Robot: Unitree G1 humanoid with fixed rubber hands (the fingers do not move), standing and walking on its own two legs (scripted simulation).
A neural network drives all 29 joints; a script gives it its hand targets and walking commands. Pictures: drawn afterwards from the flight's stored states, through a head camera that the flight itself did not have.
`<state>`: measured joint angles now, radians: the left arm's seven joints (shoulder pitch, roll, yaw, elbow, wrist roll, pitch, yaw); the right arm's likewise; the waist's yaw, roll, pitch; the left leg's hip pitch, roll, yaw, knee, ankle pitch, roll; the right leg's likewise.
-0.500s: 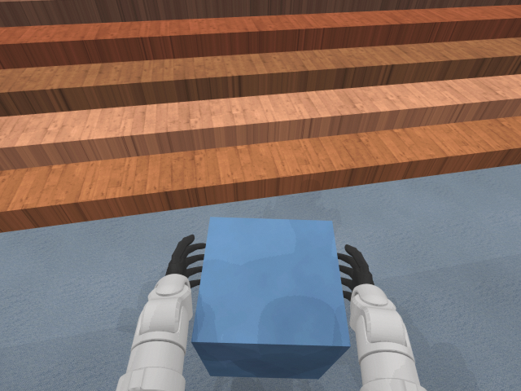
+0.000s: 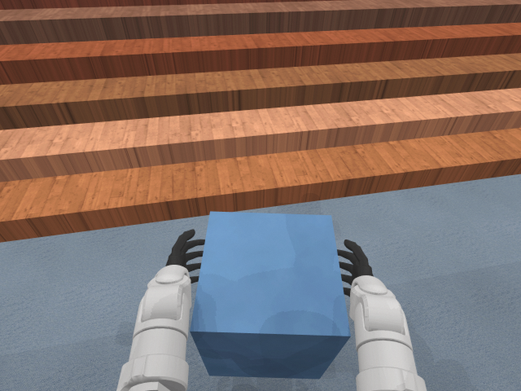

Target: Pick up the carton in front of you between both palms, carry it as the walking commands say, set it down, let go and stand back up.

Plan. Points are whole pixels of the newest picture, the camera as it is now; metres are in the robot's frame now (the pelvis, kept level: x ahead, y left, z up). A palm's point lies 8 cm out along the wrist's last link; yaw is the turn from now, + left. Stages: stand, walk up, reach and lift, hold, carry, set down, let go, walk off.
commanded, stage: reach and lift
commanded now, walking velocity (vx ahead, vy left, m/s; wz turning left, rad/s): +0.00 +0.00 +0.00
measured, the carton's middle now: (267, 299) +0.31 +0.00 -0.05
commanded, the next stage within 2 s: hold in 0.58 s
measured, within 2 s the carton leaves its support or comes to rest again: neither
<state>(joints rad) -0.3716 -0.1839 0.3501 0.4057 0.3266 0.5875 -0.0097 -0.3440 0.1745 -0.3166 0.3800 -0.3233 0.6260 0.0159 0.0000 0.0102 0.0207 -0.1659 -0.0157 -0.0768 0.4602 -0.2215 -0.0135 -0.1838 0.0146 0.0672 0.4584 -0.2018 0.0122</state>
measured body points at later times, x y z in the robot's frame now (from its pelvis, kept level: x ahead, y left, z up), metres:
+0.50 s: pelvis +0.02 +0.00 +0.01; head -0.01 +0.00 +0.46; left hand +0.33 +0.15 +0.03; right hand +0.32 -0.15 +0.03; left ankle +0.02 +0.13 -0.74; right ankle +0.03 -0.13 -0.74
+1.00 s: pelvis +0.00 +0.00 +0.01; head -0.04 +0.00 +0.45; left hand +0.31 +0.16 +0.05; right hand +0.31 -0.15 +0.05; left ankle +0.02 +0.13 -0.74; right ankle +0.03 -0.13 -0.74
